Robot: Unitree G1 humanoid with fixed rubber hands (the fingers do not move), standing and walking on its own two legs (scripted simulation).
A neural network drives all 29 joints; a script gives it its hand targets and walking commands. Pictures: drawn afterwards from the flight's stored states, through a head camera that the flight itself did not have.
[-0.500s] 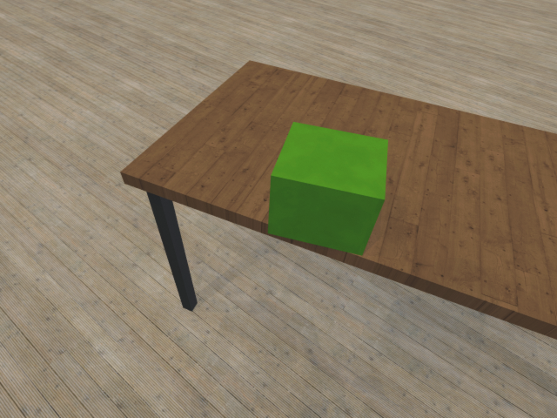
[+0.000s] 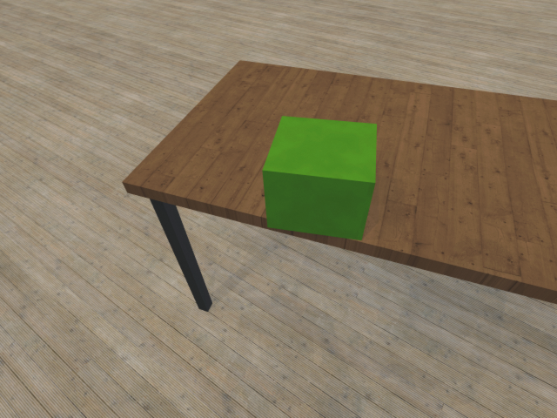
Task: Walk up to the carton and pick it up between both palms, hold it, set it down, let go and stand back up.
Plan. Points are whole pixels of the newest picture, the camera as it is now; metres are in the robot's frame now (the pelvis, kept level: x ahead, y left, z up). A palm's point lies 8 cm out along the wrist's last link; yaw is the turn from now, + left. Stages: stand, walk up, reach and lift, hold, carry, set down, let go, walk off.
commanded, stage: walk up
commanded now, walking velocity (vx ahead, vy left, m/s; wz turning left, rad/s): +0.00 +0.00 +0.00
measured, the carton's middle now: (320, 176) +0.58 -0.05 +0.01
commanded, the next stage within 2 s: none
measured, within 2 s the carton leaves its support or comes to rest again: neither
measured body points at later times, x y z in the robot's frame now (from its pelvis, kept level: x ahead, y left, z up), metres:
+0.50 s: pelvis +0.03 -0.02 -0.01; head +0.02 -0.03 +0.44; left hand +0.03 +0.20 -0.17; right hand -0.03 -0.23 -0.18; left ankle +0.01 +0.10 -0.74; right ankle +0.00 -0.12 -0.75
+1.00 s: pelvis +0.10 -0.02 -0.01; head +0.13 -0.02 +0.44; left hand +0.08 +0.19 -0.17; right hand +0.12 -0.24 -0.17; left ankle +0.08 +0.10 -0.74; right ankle +0.00 -0.12 -0.74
